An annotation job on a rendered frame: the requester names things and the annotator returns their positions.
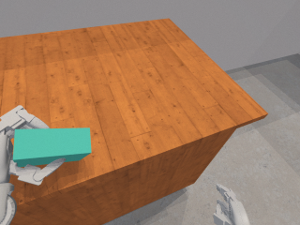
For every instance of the robot left forearm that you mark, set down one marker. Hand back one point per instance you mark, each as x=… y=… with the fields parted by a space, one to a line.
x=8 y=205

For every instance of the robot right hand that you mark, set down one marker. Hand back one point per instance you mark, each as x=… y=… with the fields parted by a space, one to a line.
x=234 y=213

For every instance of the sponge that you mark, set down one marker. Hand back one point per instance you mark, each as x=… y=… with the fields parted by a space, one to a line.
x=41 y=146

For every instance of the table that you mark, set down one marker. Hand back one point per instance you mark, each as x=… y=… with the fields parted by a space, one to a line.
x=158 y=107

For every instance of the robot left hand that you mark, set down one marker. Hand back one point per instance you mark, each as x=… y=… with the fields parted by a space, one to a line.
x=19 y=118

